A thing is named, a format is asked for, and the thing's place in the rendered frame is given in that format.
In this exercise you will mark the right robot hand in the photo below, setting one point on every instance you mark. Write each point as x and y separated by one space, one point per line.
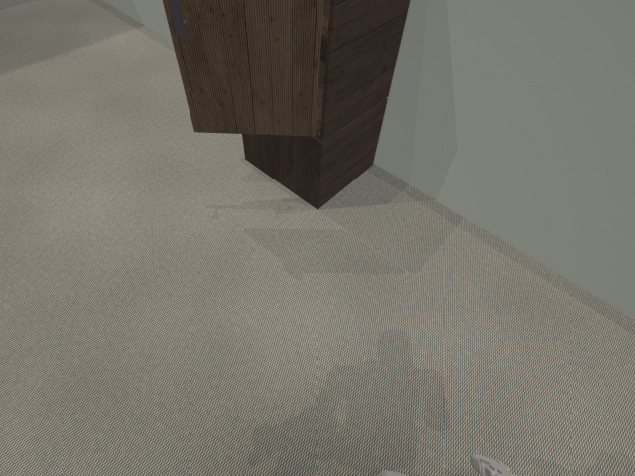
489 467

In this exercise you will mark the cupboard door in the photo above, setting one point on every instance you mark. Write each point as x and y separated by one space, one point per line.
250 66

